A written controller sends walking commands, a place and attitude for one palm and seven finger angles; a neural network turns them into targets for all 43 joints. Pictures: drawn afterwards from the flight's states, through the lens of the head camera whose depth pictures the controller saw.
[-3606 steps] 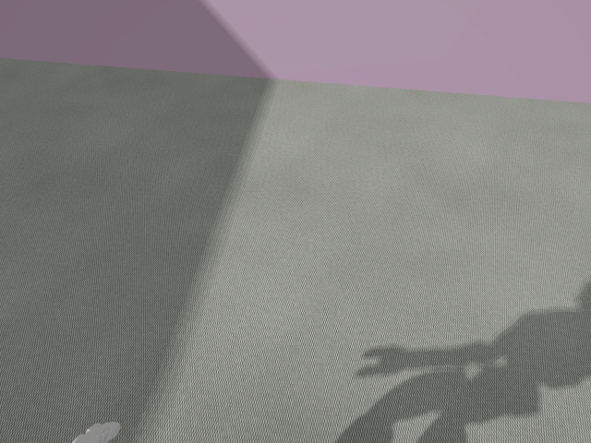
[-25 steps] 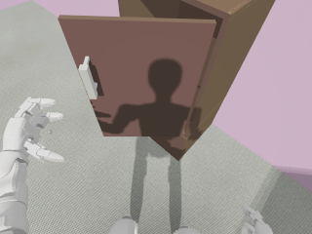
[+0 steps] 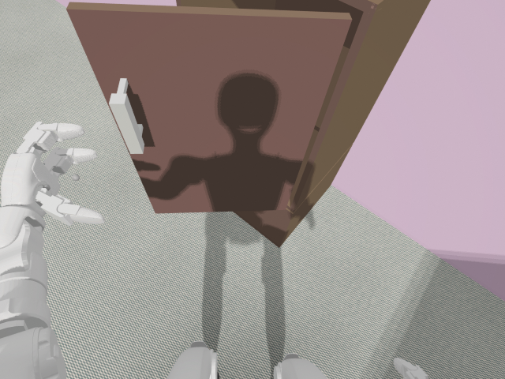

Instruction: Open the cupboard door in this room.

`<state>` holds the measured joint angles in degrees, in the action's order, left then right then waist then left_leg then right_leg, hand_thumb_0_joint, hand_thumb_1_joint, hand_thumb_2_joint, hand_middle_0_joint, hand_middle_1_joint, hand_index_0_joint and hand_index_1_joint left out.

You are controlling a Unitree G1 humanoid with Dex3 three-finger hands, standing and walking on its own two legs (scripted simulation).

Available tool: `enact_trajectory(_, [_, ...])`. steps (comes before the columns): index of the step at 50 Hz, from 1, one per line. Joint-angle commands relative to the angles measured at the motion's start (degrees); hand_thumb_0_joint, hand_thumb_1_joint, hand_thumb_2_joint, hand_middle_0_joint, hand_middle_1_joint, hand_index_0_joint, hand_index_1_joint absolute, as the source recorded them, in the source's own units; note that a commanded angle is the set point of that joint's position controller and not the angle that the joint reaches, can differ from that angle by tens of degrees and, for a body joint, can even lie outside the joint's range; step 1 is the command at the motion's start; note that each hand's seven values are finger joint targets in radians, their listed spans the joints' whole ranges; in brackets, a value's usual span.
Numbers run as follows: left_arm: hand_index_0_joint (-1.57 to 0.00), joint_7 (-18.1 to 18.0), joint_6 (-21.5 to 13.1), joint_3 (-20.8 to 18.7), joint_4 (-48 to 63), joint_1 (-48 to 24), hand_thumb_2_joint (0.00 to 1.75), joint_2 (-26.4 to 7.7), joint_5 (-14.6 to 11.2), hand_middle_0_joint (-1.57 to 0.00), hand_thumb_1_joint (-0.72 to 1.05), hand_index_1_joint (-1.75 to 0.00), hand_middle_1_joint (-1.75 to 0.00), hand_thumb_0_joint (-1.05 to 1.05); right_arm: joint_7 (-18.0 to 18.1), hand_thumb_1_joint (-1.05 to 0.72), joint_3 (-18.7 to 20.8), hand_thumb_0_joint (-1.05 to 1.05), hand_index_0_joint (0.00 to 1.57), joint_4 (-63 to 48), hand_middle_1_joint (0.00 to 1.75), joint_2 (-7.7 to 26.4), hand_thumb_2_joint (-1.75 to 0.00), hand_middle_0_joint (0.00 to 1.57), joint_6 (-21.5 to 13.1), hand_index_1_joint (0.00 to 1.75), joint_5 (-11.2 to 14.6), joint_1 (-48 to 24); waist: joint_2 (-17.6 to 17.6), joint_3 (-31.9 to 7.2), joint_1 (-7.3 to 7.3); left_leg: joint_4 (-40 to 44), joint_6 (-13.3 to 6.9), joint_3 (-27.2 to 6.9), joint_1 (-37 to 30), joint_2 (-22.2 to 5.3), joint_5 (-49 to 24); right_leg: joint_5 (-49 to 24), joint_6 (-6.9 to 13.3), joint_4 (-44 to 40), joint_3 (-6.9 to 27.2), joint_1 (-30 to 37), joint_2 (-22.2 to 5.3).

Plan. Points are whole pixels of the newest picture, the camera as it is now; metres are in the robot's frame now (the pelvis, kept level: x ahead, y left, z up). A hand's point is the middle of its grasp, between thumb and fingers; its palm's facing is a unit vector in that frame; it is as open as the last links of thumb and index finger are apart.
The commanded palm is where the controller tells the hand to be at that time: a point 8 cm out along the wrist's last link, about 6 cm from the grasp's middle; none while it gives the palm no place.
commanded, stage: move the hooked fingers beside the handle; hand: left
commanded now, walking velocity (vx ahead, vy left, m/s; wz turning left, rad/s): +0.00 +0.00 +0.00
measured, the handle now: (130, 117) +0.53 +0.22 +0.05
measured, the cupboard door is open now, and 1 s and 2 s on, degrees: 43 43 43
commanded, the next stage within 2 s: slide the fingers in behind the handle in 1.52 s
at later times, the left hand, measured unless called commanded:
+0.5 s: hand (84, 152) +0.44 +0.27 +0.06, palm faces +0.07 -1.00 +0.00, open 14.0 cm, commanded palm +0.42 +0.32 +0.06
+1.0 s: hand (90, 139) +0.48 +0.27 +0.05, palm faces +0.06 -1.00 +0.00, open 14.0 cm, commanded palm +0.45 +0.32 +0.05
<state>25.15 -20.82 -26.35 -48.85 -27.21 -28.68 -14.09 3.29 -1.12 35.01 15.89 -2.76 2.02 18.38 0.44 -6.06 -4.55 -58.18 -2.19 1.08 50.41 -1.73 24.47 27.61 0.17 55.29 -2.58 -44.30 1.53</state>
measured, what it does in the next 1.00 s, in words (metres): stands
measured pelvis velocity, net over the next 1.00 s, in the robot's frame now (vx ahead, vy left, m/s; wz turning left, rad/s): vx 0.00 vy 0.00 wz -0.04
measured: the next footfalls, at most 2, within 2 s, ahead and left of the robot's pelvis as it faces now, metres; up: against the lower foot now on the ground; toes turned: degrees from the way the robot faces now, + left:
none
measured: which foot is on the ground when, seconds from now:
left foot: down 0.00-1.00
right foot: down 0.00-1.00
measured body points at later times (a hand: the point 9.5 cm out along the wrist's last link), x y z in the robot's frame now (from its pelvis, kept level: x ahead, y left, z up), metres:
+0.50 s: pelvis +0.00 +0.00 -0.01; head +0.11 +0.03 +0.43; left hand +0.44 +0.32 +0.07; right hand +0.04 -0.27 -0.11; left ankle +0.03 +0.09 -0.67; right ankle -0.01 -0.12 -0.67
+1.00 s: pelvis +0.00 +0.00 -0.02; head +0.13 +0.04 +0.41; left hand +0.47 +0.33 +0.05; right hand +0.00 -0.28 -0.11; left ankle +0.03 +0.09 -0.67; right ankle -0.01 -0.12 -0.67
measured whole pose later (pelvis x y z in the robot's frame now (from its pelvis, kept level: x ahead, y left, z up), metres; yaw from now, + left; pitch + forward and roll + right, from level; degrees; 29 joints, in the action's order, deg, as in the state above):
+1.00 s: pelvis +0.00 +0.00 -0.02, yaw -2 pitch +22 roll -4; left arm 24.8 -21.5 -31.0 -65.5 -45.3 -38.9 -8.4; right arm 1.9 -2.1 35.0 16.6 3.9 0.7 22.0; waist 0.5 -6.0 -9.2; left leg -63.5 -2.4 0.9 60.1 -3.4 25.9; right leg 27.9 0.0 59.2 -2.6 -53.7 3.1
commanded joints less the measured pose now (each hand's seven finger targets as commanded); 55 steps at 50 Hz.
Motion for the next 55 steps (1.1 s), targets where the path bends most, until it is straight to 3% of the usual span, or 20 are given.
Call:
enact_trajectory(1, [-0.30, 0.0, -3.7, -4.9, 9.3, -16.0, 0.30, -18.1, -1.0, -0.30, -0.50, -1.20, -1.20, 0.00, 0.7, -0.90, 3.9, 0.00, 0.20, -5.6, 0.30, 10.1, -0.90, 0.20, -0.6, 0.30, -0.3, 5.2, 4.8, -22.5, 1.07, 6.5, 0.4, -3.9, -21.8, 0.0, -21.6, -18.1, 1.1, -6.3, 0.5, 3.0, 1.3])
enact_trajectory(3, [-0.30, -0.1, -3.6, -3.4, 8.6, -18.9, 0.30, -17.3, -0.5, -0.30, -0.50, -1.20, -1.20, 0.00, 0.5, -0.90, 3.7, 0.00, 0.20, -5.6, 0.30, 10.0, -0.90, 0.20, -0.1, 0.30, -0.3, 5.2, 7.6, -20.8, 0.49, 6.8, 0.6, -4.1, -22.1, -0.1, -20.0, -16.0, 1.2, -6.3, 0.2, 0.5, 1.2])
enact_trajectory(5, [-0.30, -0.3, -4.0, -2.9, 7.7, -21.8, 0.30, -17.3, 0.0, -0.30, -0.50, -1.20, -1.20, 0.00, 0.6, -0.90, 3.8, 0.00, 0.20, -5.3, 0.30, 10.3, -0.90, 0.20, 0.3, 0.30, -0.3, 5.8, 6.2, -21.2, -0.23, 6.4, 0.5, -4.6, -22.8, -0.4, -20.1, -15.5, 1.3, -6.1, 0.1, -0.8, 1.5])
enact_trajectory(7, [-0.30, -0.6, -4.7, -1.2, 8.5, -24.5, 0.30, -15.7, 0.3, -0.30, -0.50, -1.20, -1.20, 0.00, 0.4, -0.90, 4.0, 0.00, 0.20, -4.9, 0.30, 10.2, -0.90, 0.20, 0.6, 0.30, -0.4, 6.0, 8.5, -21.9, -0.59, 6.4, 1.0, -5.5, -25.4, -0.6, -20.5, -14.1, 1.5, -6.0, -0.3, -3.2, 1.5])
enact_trajectory(10, [-0.30, -1.3, -5.3, -2.9, 6.4, -25.9, 0.30, -18.0, 0.8, -0.30, -0.50, -1.20, -1.20, 0.00, 0.5, -0.90, 3.9, 0.00, 0.20, -4.1, 0.30, 10.7, -0.90, 0.20, 1.4, 0.30, -0.6, 6.9, 6.8, -23.5, -0.65, 5.9, 1.0, -5.9, -25.2, -0.8, -21.6, -14.6, 1.5, -5.4, -0.2, -2.9, 1.6])
enact_trajectory(12, [-0.30, -1.5, -5.3, -1.7, 5.2, -27.7, 0.30, -17.2, 1.2, -0.30, -0.50, -1.20, -1.20, 0.00, 0.3, -0.90, 3.8, 0.00, 0.20, -4.0, 0.30, 10.5, -0.90, 0.20, 1.7, 0.30, -0.6, 6.7, 9.0, -22.7, -0.84, 5.9, 1.1, -5.9, -25.0, -0.7, -20.5, -13.5, 1.5, -5.4, -0.3, -4.0, 1.4])
enact_trajectory(15, [-0.30, -1.9, -5.6, -3.4, 3.4, -28.7, 0.30, -19.3, 1.8, -0.30, -0.50, -1.20, -1.20, 0.00, 0.3, -0.90, 3.8, 0.00, 0.20, -3.7, 0.30, 10.8, -0.90, 0.20, 2.5, 0.30, -0.9, 7.7, 7.2, -24.4, -0.69, 5.4, 1.0, -5.9, -25.3, -0.8, -21.6, -14.5, 1.5, -5.2, -0.2, -3.4, 1.7])
enact_trajectory(22, [-0.30, -1.7, -6.1, -3.8, -0.3, -31.8, 0.30, -21.3, 2.6, -0.30, -0.50, -1.20, -1.20, 0.00, 0.1, -0.90, 3.5, 0.00, 0.20, -3.5, 0.30, 10.8, -0.90, 0.20, 3.8, 0.30, -1.0, 8.2, 8.6, -23.6, -1.17, 4.5, 0.8, -5.2, -22.8, -0.6, -20.3, -14.6, 1.4, -4.9, 0.2, -3.5, 1.8])
enact_trajectory(24, [-0.30, -1.6, -6.1, -5.3, -1.8, -32.1, 0.30, -23.6, 2.6, -0.30, -0.50, -1.20, -1.20, 0.00, 0.2, -0.90, 3.4, 0.00, 0.20, -3.6, 0.30, 11.2, -0.90, 0.20, 4.1, 0.30, -1.0, 8.7, 6.6, -23.4, -1.35, 4.2, 0.4, -5.0, -20.6, -0.5, -19.8, -15.1, 1.5, -4.7, 0.4, -2.2, 2.0])
enact_trajectory(30, [-0.30, -0.3, -6.2, -3.8, -4.5, -37.3, 0.30, -24.2, 3.3, -0.30, -0.50, -1.20, -1.20, 0.00, 0.3, -0.90, 3.1, 0.00, 0.20, -3.0, 0.30, 11.5, -0.90, 0.20, 4.7, 0.30, -1.1, 9.5, 8.3, -23.3, -3.04, 3.2, 0.3, -5.0, -19.8, -0.7, -17.6, -13.5, 1.2, -4.7, 0.8, -4.8, 2.1])
enact_trajectory(33, [-0.30, 0.0, -5.5, -4.9, -7.2, -38.4, 0.30, -26.6, 3.6, -0.30, -0.50, -1.20, -1.20, 0.00, 0.5, -0.90, 3.0, 0.00, 0.20, -2.7, 0.30, 12.0, -0.90, 0.20, 4.7, 0.30, -1.1, 9.9, 7.4, -22.9, -3.50, 2.6, 0.0, -4.9, -16.9, -0.7, -15.9, -12.6, 1.0, -4.5, 1.1, -4.9, 2.0])
enact_trajectory(36, [-0.30, -0.1, -5.4, -4.2, -7.3, -44.1, 0.30, -28.1, 4.6, -0.30, -0.50, -1.20, -1.20, 0.00, 0.7, -0.90, 2.6, 0.00, 0.20, -2.1, 0.30, 12.3, -0.90, 0.20, 5.0, 0.30, -1.3, 10.6, 9.2, -23.2, -4.68, 1.9, 0.1, -5.8, -17.8, -1.0, -15.7, -11.3, 1.1, -3.8, 0.8, -8.0, 2.0])
enact_trajectory(39, [-0.30, 0.1, -5.3, -3.6, -7.9, -41.9, 0.30, -26.5, 4.2, -0.30, -0.50, -1.20, -1.20, 0.00, 0.4, -0.90, 2.7, 0.00, 0.20, -2.4, 0.30, 12.2, -0.90, 0.20, 5.0, 0.30, -1.5, 11.3, 10.0, -25.6, -4.22, 1.3, 0.1, -5.8, -19.3, -1.0, -17.5, -12.2, 1.3, -3.4, 0.6, -8.1, 2.2])
enact_trajectory(40, [-0.30, 0.0, -5.0, -5.4, -8.2, -41.0, 0.30, -29.1, 4.7, -0.30, -0.50, -1.20, -1.20, 0.00, 0.5, -0.90, 2.8, 0.00, 0.20, -2.5, 0.30, 12.5, -0.90, 0.20, 5.1, 0.30, -1.6, 11.5, 10.4, -26.4, -3.40, 1.3, 0.4, -5.8, -19.1, -1.1, -18.3, -12.7, 1.3, -3.0, 0.6, -7.6, 2.1])
enact_trajectory(43, [-0.30, 0.0, -4.7, -5.1, -5.5, -40.3, 0.30, -28.1, 4.3, -0.30, -0.50, -1.20, -1.20, 0.00, -0.1, -0.90, 3.0, 0.00, 0.20, -2.8, 0.30, 12.2, -0.90, 0.20, 5.5, 0.30, -1.7, 11.7, 11.6, -28.8, -2.95, 1.0, 0.3, -5.6, -20.8, -1.1, -20.5, -14.5, 1.1, -3.0, 0.6, -6.7, 2.2])
enact_trajectory(45, [-0.30, -0.3, -4.6, -7.6, -4.6, -39.3, 0.30, -31.0, 4.5, -0.30, -0.50, -1.20, -1.20, 0.00, -0.1, -0.90, 3.1, 0.00, 0.20, -3.1, 0.30, 12.4, -0.90, 0.20, 5.6, 0.30, -1.8, 12.2, 10.5, -30.1, -2.55, 0.9, 0.3, -5.6, -20.7, -1.2, -23.4, -17.1, 1.1, -2.4, 0.5, -5.0, 2.3])
enact_trajectory(49, [-0.30, -0.7, -4.5, -8.2, -3.7, -37.5, 0.30, -30.6, 4.2, -0.30, -0.50, -1.20, -1.20, 0.00, -0.4, -0.90, 3.2, 0.00, 0.20, -3.5, 0.30, 12.0, -0.90, 0.20, 5.7, 0.30, -1.7, 12.2, 10.5, -28.3, -2.29, 0.9, 0.1, -4.9, -19.3, -1.0, -23.2, -18.1, 1.2, -2.7, 0.7, -3.8, 2.7])
enact_trajectory(50, [-0.30, -0.8, -4.5, -8.9, -4.1, -37.5, 0.30, -31.6, 4.5, -0.30, -0.50, -1.20, -1.20, 0.00, -0.4, -0.90, 3.3, 0.00, 0.20, -3.4, 0.30, 12.2, -0.90, 0.20, 5.6, 0.30, -1.7, 12.0, 9.9, -28.3, -2.43, 0.9, 0.1, -4.8, -18.8, -1.1, -22.2, -17.6, 1.0, -2.9, 0.7, -3.5, 2.7])
enact_trajectory(52, [-0.30, -0.6, -4.6, -7.4, -4.7, -37.6, 0.30, -29.9, 4.5, -0.30, -0.50, -1.20, -1.20, 0.00, -0.4, -0.90, 3.1, 0.00, 0.20, -3.3, 0.30, 11.9, -0.90, 0.20, 5.6, 0.30, -1.4, 11.8, 9.7, -25.9, -3.23, 1.3, 0.0, -4.6, -18.1, -1.1, -20.7, -16.4, 0.9, -3.4, 0.7, -4.5, 2.8])
enact_trajectory(55, [-0.30, 0.0, -5.7, -6.8, -2.8, -37.9, 0.30, -28.9, 4.1, -0.30, -0.50, -1.20, -1.20, 0.00, -0.4, -0.90, 3.2, 0.00, 0.20, -3.0, 0.30, 11.9, -0.90, 0.20, 5.6, 0.30, -1.5, 11.8, 12.0, -27.6, -2.90, 1.5, 0.4, -5.3, -22.1, -1.2, -22.9, -16.6, 1.3, -3.3, 0.3, -5.8, 2.9])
